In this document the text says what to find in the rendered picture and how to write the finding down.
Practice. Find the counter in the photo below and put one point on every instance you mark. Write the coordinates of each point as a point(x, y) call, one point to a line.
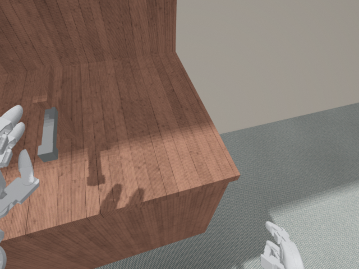
point(140, 162)

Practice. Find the tap lever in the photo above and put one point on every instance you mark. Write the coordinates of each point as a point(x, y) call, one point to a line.
point(48, 151)

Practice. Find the robot left hand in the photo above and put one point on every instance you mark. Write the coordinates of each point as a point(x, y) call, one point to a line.
point(21, 188)

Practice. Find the robot right hand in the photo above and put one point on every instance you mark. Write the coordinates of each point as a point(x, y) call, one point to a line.
point(287, 256)

